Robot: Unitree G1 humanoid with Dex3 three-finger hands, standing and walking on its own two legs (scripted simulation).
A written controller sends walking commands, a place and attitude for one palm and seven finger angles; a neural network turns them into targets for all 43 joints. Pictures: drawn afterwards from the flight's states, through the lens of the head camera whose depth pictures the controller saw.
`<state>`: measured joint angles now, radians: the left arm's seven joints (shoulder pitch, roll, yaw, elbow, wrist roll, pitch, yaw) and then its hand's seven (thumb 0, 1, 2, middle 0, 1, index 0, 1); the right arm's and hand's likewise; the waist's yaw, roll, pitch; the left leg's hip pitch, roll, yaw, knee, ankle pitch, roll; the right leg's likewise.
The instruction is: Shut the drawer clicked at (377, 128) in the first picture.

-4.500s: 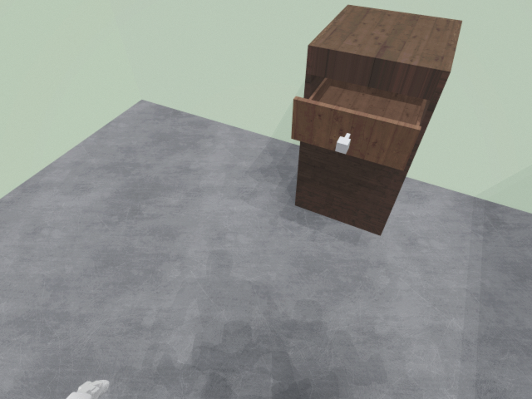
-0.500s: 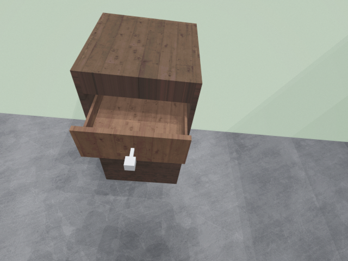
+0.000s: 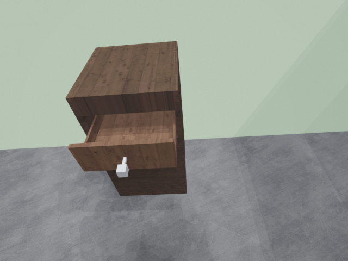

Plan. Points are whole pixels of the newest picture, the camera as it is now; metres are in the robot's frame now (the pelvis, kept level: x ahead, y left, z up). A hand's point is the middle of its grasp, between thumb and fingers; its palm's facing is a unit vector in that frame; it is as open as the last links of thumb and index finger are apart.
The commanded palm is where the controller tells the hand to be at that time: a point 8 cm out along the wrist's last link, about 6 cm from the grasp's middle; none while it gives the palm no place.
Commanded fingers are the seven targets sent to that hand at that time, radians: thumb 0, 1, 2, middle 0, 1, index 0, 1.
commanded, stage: come to a stop and stand still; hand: left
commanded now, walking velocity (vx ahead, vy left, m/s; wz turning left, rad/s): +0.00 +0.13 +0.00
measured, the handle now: (123, 166) +0.48 +0.23 -0.16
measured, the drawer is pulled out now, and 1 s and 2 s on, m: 0.17 0.17 0.17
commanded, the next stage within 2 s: none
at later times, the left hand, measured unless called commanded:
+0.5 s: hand out of the picture -0.03 +0.20 -0.20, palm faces +0.09 -0.98 -0.15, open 7.4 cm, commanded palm none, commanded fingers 0.00 0.90 0.90 -0.20 -0.30 -0.20 -0.30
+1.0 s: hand out of the picture -0.03 +0.23 -0.18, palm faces +0.02 -0.98 -0.19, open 7.4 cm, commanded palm none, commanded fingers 0.00 0.90 0.90 -0.20 -0.30 -0.20 -0.30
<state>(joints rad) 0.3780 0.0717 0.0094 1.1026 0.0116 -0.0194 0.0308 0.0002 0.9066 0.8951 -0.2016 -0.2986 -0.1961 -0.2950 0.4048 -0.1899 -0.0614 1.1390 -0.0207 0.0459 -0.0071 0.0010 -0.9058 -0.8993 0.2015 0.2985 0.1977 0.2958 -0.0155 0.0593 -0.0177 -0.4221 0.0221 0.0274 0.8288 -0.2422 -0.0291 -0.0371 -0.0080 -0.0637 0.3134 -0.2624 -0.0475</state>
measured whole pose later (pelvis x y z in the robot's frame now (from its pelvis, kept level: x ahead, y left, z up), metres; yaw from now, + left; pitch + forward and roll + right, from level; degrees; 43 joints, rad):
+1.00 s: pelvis -0.01 +0.06 -0.01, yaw +0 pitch -2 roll +1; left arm 0.30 0.15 0.00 1.16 0.01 0.01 0.04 0.00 0.91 0.90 -0.20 -0.30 -0.19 -0.29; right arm 0.33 -0.14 0.00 1.18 -0.01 0.01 -0.03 0.00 -0.91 -0.90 0.20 0.30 0.20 0.30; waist -0.01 -0.02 0.04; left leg -0.16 -0.03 0.09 0.34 -0.16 0.04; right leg -0.07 -0.07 -0.04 0.39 -0.28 0.03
